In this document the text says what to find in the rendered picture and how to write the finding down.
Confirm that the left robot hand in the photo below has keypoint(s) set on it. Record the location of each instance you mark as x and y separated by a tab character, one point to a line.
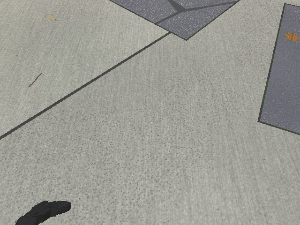
42	211

